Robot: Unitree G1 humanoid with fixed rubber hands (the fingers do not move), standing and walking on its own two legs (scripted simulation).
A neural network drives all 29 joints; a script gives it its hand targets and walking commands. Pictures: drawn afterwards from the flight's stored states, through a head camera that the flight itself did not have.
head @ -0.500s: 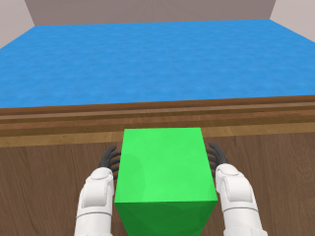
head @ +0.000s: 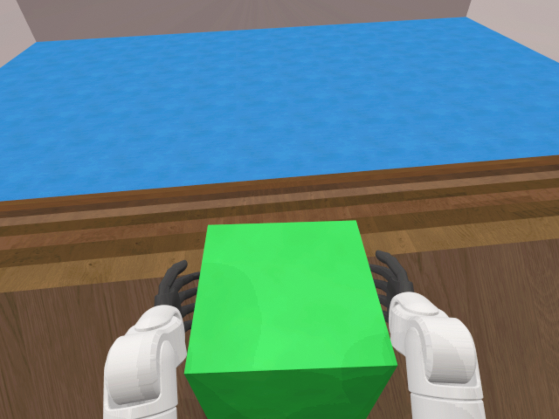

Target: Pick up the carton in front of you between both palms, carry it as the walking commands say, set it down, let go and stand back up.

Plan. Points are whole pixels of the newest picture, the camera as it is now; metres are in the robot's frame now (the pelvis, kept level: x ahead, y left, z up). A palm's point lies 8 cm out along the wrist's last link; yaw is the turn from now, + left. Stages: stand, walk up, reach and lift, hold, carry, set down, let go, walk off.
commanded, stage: carry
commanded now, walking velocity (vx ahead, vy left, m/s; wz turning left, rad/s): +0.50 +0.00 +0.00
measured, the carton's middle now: (285, 331) +0.27 +0.01 +0.01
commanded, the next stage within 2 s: none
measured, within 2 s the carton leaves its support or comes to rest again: neither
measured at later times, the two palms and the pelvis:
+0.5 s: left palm (221, 170) +0.55 +0.12 +0.10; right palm (372, 158) +0.58 -0.18 +0.09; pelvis +0.30 -0.05 +0.01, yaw +3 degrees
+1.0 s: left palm (225, 82) +0.95 +0.15 +0.11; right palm (333, 77) +0.95 -0.15 +0.11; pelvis +0.62 +0.01 +0.00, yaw +1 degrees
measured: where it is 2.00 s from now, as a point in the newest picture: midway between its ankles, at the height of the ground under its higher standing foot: (285, 237)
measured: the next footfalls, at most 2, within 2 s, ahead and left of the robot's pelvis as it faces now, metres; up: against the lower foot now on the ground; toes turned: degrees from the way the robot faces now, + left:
right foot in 0.20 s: +0.28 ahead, -0.12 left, +0.00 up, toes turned -11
left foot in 0.68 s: +0.62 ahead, +0.07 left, +0.00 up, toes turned +13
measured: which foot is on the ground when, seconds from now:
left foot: down 0.00-0.22, up 0.24-0.66, down 0.68-1.00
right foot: up 0.00-0.18, down 0.20-0.70, up 0.72-1.00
